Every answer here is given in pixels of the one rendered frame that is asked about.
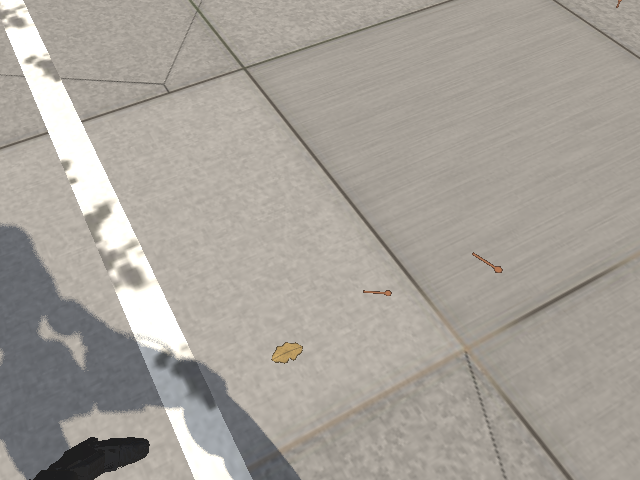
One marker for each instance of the left robot hand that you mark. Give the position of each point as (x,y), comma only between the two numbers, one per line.
(91,458)

